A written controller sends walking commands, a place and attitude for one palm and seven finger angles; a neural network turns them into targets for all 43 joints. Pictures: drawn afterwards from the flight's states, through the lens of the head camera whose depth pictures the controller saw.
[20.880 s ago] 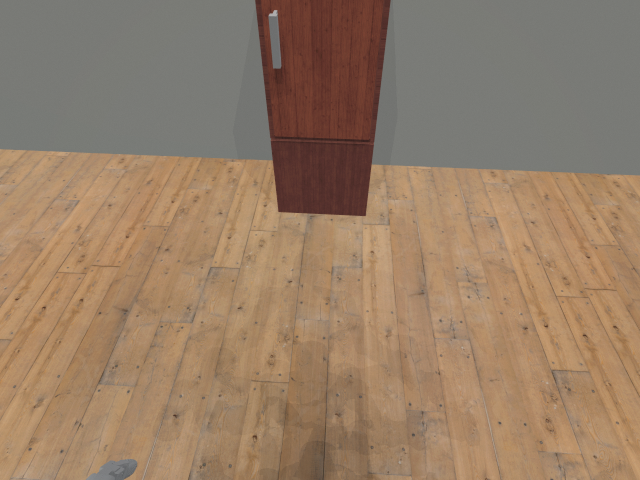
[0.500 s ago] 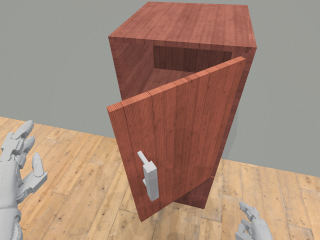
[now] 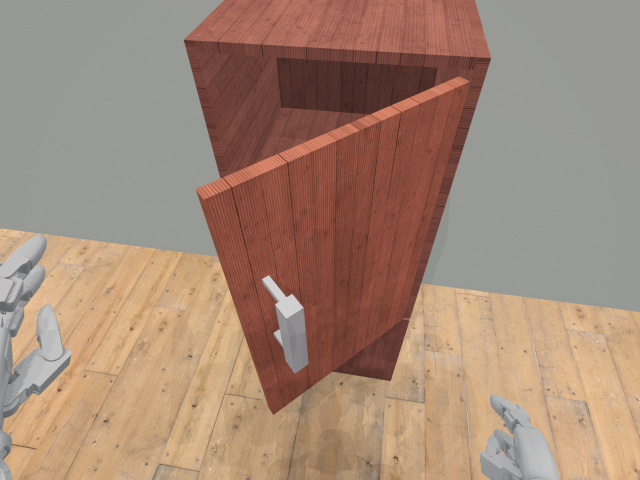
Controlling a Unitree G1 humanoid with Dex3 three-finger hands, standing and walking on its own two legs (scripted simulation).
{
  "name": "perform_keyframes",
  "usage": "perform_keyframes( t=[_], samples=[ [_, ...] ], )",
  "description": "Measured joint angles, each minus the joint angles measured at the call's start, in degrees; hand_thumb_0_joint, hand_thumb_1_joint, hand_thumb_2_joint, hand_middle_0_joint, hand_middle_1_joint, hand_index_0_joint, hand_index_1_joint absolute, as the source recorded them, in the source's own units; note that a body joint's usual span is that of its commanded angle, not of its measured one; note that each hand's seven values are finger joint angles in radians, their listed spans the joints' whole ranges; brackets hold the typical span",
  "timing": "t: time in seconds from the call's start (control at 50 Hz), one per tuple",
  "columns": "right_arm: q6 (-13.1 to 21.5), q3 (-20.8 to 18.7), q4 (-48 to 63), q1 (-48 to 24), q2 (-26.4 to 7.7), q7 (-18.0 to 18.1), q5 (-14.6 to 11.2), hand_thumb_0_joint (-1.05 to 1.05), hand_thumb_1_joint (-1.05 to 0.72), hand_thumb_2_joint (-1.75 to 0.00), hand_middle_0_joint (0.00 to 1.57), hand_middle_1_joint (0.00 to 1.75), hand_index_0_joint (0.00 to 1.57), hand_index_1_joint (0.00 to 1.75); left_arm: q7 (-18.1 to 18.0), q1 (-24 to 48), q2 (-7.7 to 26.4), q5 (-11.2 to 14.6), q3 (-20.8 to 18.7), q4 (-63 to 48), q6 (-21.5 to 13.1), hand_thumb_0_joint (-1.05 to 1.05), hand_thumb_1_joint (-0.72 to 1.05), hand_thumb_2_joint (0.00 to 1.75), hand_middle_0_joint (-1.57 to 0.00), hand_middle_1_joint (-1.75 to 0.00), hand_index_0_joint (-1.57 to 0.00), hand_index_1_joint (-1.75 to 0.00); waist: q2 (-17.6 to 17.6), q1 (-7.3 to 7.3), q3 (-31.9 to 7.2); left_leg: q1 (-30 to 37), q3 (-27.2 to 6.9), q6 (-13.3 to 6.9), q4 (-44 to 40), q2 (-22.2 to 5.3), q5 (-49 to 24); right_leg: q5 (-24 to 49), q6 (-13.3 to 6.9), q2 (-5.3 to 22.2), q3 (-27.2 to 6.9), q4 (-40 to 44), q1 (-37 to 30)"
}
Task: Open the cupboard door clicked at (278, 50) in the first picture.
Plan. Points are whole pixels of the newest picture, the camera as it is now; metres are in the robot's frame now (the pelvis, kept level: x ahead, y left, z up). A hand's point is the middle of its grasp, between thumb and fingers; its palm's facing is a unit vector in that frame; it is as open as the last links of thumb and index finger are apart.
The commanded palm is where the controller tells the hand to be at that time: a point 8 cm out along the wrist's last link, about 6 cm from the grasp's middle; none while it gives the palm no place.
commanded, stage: step back with the hand held close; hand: left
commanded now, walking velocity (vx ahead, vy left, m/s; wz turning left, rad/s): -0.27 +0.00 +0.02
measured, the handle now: (284, 325) +0.31 +0.07 +0.01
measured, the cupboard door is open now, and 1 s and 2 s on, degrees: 46 46 46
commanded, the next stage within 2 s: stop stepping back and stand still in 0.80 s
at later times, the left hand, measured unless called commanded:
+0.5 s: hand out of the picture +0.12 +0.28 +0.15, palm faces +0.44 -0.79 -0.44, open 7.4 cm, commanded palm +0.05 +0.32 +0.17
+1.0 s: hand out of the picture +0.04 +0.23 +0.17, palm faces +0.29 -0.79 -0.54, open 7.4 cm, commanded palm -0.01 +0.28 +0.17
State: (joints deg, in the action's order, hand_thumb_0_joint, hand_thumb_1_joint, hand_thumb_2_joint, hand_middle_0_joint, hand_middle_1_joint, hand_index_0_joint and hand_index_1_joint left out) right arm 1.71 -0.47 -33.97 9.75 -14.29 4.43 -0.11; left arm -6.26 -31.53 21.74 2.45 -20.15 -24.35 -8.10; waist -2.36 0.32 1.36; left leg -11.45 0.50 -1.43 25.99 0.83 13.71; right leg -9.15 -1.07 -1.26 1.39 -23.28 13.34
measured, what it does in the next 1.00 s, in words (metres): walks backwards: right foot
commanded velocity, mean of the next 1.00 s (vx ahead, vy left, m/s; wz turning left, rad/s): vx -0.27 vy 0.01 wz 0.01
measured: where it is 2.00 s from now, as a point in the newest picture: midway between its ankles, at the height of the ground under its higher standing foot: outside the picture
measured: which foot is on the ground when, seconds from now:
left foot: down 0.00-1.00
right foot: down 0.00-0.50, up 0.52-0.76, down 0.78-1.00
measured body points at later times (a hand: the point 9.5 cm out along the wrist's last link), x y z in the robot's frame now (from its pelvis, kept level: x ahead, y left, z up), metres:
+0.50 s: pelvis -0.08 +0.02 -0.02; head -0.07 +0.04 +0.43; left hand +0.09 +0.32 +0.17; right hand +0.08 -0.22 -0.09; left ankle +0.00 +0.10 -0.74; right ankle +0.03 -0.11 -0.74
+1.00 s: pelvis -0.16 -0.01 -0.01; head -0.14 +0.02 +0.43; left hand +0.02 +0.27 +0.20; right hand +0.01 -0.26 -0.08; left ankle -0.04 +0.09 -0.74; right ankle -0.26 -0.12 -0.74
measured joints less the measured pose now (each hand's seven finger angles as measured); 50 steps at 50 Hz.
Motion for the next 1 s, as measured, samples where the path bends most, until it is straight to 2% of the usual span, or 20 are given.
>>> perform_keyframes(
  t=[0.18, 0.34, 0.42, 0.48, 0.52, 0.56, 0.6, 0.62, 0.66, 0.72, 0.78, 0.8, 0.84, 0.88, 0.94, 1.0],
  samples=[
    [-0.1, -0.1, 1.5, 1.3, 0.9, 0.5, -0.1, 0.02, -0.9, -0.9, 0.2, 0.3, 0.2, 0.3, -1.5, -0.1, 3.0, -0.7, -3.4, -4.0, -1.3, 0.01, 0.89, 0.9, -0.22, -0.3, -0.21, -0.31, 3.2, 0.25, 0.5, -3.2, 0.9, -1.1, 2.5, 1.3, -1.2, 0.8, 1.0, 1.4, -0.8, -3.7, 3.9],
    [1.2, 0.8, 2.6, 2.0, 1.6, -0.3, 0.1, 0.02, -0.9, -0.9, 0.2, 0.3, 0.2, 0.3, -1.8, 1.9, 0.9, -2.6, -3.9, -3.1, -3.1, 0.01, 0.89, 0.9, -0.21, -0.3, -0.21, -0.31, 2.6, 0.47, 0.5, -7.9, 1.0, -2.0, 8.9, 1.3, 1.1, 0.8, 1.3, 1.6, -0.6, -7.8, 7.4],
    [1.6, 1.0, 1.9, 2.4, 1.5, -0.6, 0.3, 0.02, -0.9, -0.9, 0.2, 0.3, 0.2, 0.3, -2.3, 2.6, 0.1, -2.4, -3.2, -3.9, -3.4, 0.01, 0.89, 0.9, -0.21, -0.3, -0.21, -0.31, 2.9, 0.2, 1.0, -11.0, 0.6, -1.6, 12.1, 1.2, 4.8, 1.7, 1.0, 1.6, 0.0, -8.0, 9.2],
    [1.9, 1.2, 1.3, 2.6, 1.5, -0.5, 0.5, 0.02, -0.9, -0.9, 0.2, 0.3, 0.2, 0.3, -2.8, 2.3, 0.6, -2.0, -3.0, -6.0, -3.9, 0.01, 0.89, 0.9, -0.22, -0.3, -0.21, -0.31, 3.6, -0.26, 1.9, -12.2, 0.6, -1.7, 12.2, 1.3, 2.1, 0.6, 1.2, 1.9, 0.3, -9.4, 10.6],
    [2.2, 1.1, 1.3, 3.0, 1.6, -0.2, 0.6, 0.02, -0.9, -0.9, 0.2, 0.3, 0.2, 0.3, -2.9, 2.0, 1.2, -2.3, -3.5, -7.0, -4.2, 0.01, 0.89, 0.9, -0.22, -0.3, -0.21, -0.31, 3.2, -0.62, 2.5, -12.4, 0.4, -2.4, 11.4, 0.8, -1.7, -4.0, 1.8, 0.8, -0.4, -13.4, 11.9],
    [2.8, 0.6, 0.8, 3.9, 2.5, 0.0, 1.0, 0.02, -0.9, -0.9, 0.2, 0.3, 0.2, 0.3, -2.8, 2.3, 2.4, -2.8, -4.5, -7.2, -4.3, 0.01, 0.89, 0.9, -0.22, -0.3, -0.21, -0.31, 2.6, -1.15, 2.6, -12.3, -0.7, -2.5, 10.3, 0.6, -3.5, -8.1, 2.1, -0.9, -1.6, -23.1, 12.4],
    [3.3, 0.3, -0.3, 4.7, 3.5, -0.3, 1.1, 0.02, -0.9, -0.9, 0.2, 0.3, 0.2, 0.3, -2.9, 2.2, 3.3, -2.9, -5.8, -7.2, -4.7, 0.01, 0.89, 0.9, -0.22, -0.3, -0.21, -0.31, 2.1, -1.19, 1.3, -12.4, -1.8, -2.4, 8.3, 0.1, -4.4, -11.7, 2.1, -2.5, -2.2, -30.4, 11.0],
    [3.7, 0.4, -0.8, 5.0, 3.9, -0.5, 1.1, 0.02, -0.9, -0.9, 0.2, 0.3, 0.2, 0.3, -3.1, 1.9, 3.5, -2.8, -6.5, -7.2, -5.0, 0.01, 0.89, 0.9, -0.22, -0.3, -0.21, -0.31, 1.9, -1.03, 0.4, -12.7, -2.0, -2.2, 7.1, -0.2, -5.1, -13.0, 2.0, -2.9, -2.1, -31.4, 9.4],
    [4.4, 0.7, -1.7, 5.1, 4.6, -1.0, 1.1, 0.02, -0.9, -0.9, 0.2, 0.3, 0.2, 0.3, -3.7, 1.0, 3.5, -2.1, -7.7, -7.0, -5.3, 0.01, 0.89, 0.9, -0.22, -0.3, -0.21, -0.31, 1.9, -0.38, -1.3, -13.3, -1.9, -1.7, 4.4, -1.0, -7.1, -15.5, 1.9, -2.7, -1.6, -28.9, 5.2],
    [5.3, 1.3, -2.4, 3.5, 5.3, -1.7, 1.3, 0.02, -0.9, -0.9, 0.2, 0.3, 0.2, 0.3, -4.1, 0.2, 2.5, -0.7, -7.7, -6.5, -4.7, 0.01, 0.89, 0.9, -0.21, -0.3, -0.21, -0.31, 2.5, 0.59, -2.8, -14.6, -0.6, -0.8, 0.0, -1.7, -10.4, -17.8, 1.3, -1.8, -1.2, -17.8, -1.6],
    [5.8, 1.8, -2.1, 0.2, 5.2, -2.2, 1.5, 0.02, -0.9, -0.9, 0.2, 0.3, 0.2, 0.3, -3.3, 1.7, 1.8, 0.1, -5.7, -5.8, -3.9, 0.01, 0.89, 0.9, -0.21, -0.3, -0.2, -0.3, 3.4, 1.29, -1.7, -17.0, 0.8, 0.0, -2.4, -1.9, -13.6, -11.4, 0.5, -0.7, -1.3, -3.4, -7.3],
    [5.6, 1.9, -1.9, -1.4, 5.0, -2.3, 1.5, 0.02, -0.9, -0.9, 0.2, 0.3, 0.2, 0.3, -2.8, 2.4, 1.9, 0.2, -5.1, -5.9, -3.9, 0.01, 0.89, 0.9, -0.21, -0.3, -0.2, -0.3, 3.7, 1.67, -0.7, -18.0, 1.6, 0.2, -2.2, -2.1, -14.3, -13.0, 0.4, -0.6, -1.9, -0.2, -7.9],
    [4.9, 1.8, -2.3, -4.2, 4.0, -2.0, 1.4, 0.02, -0.9, -0.9, 0.2, 0.3, 0.2, 0.3, -1.5, 3.7, 1.7, 0.3, -2.9, -6.0, -4.0, 0.01, 0.89, 0.9, -0.21, -0.3, -0.2, -0.3, 1.5, 1.55, 2.2, -18.5, 0.9, 0.7, -1.8, -4.1, -15.3, -13.7, -0.1, -2.7, -1.9, -0.1, -7.5],
    [3.9, 1.7, -2.2, -4.8, 3.7, -1.5, 0.7, 0.02, -0.9, -0.9, 0.2, 0.3, 0.2, 0.3, -0.3, 3.0, 3.5, 0.7, -2.1, -7.5, -4.2, 0.01, 0.89, 0.9, -0.21, -0.3, -0.2, -0.31, 1.2, 0.73, 3.5, -17.9, 0.5, 0.9, -0.1, -4.7, -13.9, -12.4, -0.3, -3.6, -1.4, -1.5, -7.6],
    [2.9, 1.8, -1.6, -2.9, 3.8, -0.7, -0.5, 0.02, -0.9, -0.9, 0.2, 0.3, 0.2, 0.3, 0.7, -0.5, 7.3, 0.9, -4.5, -10.4, -5.7, 0.01, 0.89, 0.9, -0.22, -0.3, -0.21, -0.31, 4.0, -0.16, 1.8, -16.8, 0.3, 0.5, 4.3, -2.8, -6.9, -13.5, -0.3, -2.8, -1.4, -3.6, -7.3],
    [2.6, 1.6, -0.6, -1.4, 2.6, 0.1, -0.2, 0.02, -0.9, -0.9, 0.2, 0.3, 0.2, 0.3, 0.1, -4.2, 8.8, 1.5, -7.8, -11.1, -6.0, 0.01, 0.88, 0.9, -0.22, -0.3, -0.21, -0.31, 4.7, -0.96, 0.0, -14.5, 0.5, -0.1, 2.9, -2.1, -11.4, -14.3, 0.3, -2.3, -1.3, -6.9, -6.8]
  ],
)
